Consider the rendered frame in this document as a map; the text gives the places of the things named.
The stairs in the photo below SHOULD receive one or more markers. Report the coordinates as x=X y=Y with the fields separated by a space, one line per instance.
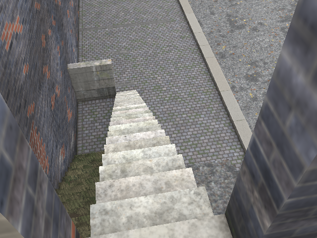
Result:
x=143 y=182

